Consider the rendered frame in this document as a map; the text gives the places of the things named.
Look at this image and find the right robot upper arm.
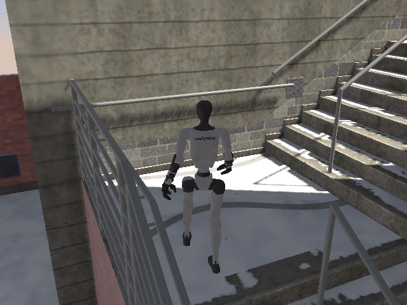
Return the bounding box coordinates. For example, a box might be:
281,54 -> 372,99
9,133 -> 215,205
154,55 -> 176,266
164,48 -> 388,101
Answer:
217,128 -> 233,161

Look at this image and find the robot right foot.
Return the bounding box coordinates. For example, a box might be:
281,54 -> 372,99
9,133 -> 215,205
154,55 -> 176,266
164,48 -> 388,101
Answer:
208,255 -> 220,274

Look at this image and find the left robot upper arm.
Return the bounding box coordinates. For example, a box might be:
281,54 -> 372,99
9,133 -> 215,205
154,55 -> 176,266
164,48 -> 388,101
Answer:
174,128 -> 191,164

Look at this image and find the right robot thigh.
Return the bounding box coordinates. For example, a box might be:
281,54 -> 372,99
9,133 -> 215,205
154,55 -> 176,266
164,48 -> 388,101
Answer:
209,179 -> 225,230

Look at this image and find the robot right forearm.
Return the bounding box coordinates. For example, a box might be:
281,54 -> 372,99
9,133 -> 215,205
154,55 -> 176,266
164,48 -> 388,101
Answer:
224,152 -> 233,168

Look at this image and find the robot left forearm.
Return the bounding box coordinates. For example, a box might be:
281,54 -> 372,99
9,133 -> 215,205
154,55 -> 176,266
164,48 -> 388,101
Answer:
164,154 -> 180,185

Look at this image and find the right robot hand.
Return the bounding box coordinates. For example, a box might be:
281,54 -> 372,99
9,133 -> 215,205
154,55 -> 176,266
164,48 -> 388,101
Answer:
217,164 -> 232,175

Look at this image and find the left robot hand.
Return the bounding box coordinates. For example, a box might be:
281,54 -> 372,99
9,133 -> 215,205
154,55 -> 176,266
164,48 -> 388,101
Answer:
162,182 -> 176,200

